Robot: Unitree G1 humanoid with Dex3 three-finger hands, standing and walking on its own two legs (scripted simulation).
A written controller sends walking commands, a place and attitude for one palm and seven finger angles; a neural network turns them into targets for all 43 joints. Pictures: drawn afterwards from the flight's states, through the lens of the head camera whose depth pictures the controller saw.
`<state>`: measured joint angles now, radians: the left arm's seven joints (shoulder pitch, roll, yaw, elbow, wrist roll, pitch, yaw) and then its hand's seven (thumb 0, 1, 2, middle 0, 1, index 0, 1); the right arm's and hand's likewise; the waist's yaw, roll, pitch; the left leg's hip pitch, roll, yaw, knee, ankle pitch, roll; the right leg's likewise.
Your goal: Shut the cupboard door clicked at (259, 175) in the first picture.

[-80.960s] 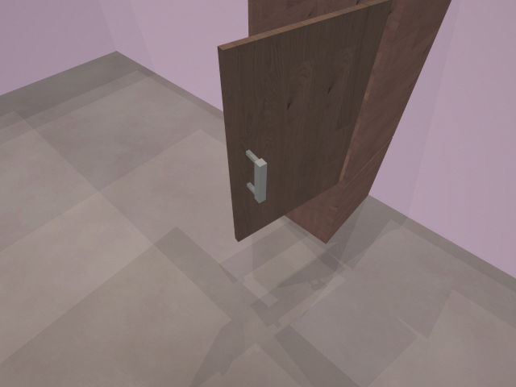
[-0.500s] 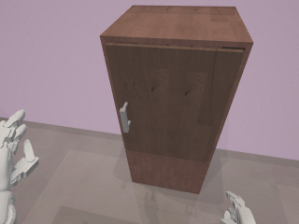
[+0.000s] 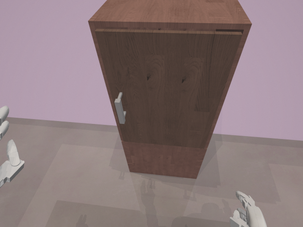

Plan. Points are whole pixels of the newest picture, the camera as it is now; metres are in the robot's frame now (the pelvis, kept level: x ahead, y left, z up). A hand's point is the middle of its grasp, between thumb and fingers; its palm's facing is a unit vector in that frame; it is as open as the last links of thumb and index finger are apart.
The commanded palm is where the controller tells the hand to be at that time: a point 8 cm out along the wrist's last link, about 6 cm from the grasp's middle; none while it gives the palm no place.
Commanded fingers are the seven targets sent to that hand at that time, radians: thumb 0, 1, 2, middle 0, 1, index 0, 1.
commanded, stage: step back with the hand held close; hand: left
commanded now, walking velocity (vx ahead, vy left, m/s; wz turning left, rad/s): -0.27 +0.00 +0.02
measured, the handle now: (121, 108) +0.56 +0.17 -0.06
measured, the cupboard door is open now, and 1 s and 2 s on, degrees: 0 0 0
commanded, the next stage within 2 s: stop stepping back and stand still in 1.08 s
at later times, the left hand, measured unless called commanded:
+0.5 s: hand out of the picture +0.12 +0.26 +0.17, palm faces +0.51 -0.76 -0.41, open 7.4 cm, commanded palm +0.06 +0.30 +0.18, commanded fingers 0.00 0.90 0.90 -0.20 -0.30 -0.20 -0.30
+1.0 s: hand out of the picture +0.04 +0.28 +0.17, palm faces +0.48 -0.76 -0.44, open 7.4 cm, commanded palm -0.02 +0.32 +0.18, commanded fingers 0.00 0.90 0.90 -0.20 -0.30 -0.20 -0.30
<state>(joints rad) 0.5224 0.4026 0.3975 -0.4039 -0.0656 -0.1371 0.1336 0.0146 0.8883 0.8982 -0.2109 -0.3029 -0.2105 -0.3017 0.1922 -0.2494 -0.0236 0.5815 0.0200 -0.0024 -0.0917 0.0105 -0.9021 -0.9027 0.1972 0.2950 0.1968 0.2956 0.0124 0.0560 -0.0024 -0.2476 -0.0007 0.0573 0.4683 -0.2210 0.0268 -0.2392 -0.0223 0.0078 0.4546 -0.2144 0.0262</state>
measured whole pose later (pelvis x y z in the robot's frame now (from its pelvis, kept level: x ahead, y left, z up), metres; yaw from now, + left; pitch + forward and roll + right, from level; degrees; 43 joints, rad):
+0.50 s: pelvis -0.07 +0.00 -0.02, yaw +1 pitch +0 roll -1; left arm 0.50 0.38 0.42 -0.49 -0.03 -0.23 0.18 0.01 0.89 0.90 -0.21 -0.30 -0.21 -0.30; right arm 0.24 -0.22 0.00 0.60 0.00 -0.08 -0.07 0.01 -0.90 -0.90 0.20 0.30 0.20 0.30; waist 0.01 0.01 0.00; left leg -0.44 0.01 0.02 0.66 -0.30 0.03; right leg -0.39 -0.01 -0.02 0.56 -0.17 0.01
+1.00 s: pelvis -0.14 +0.01 -0.01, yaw +4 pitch +1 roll -3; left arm 0.52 0.46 0.43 -0.52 -0.04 -0.27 0.16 0.01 0.88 0.90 -0.21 -0.30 -0.21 -0.30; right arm 0.18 -0.21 -0.02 0.63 0.00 -0.07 -0.09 0.01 -0.90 -0.90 0.20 0.30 0.20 0.30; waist 0.00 -0.01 -0.02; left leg -0.45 0.00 0.01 0.57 -0.13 0.04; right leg -0.32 0.05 0.06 0.54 -0.24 0.03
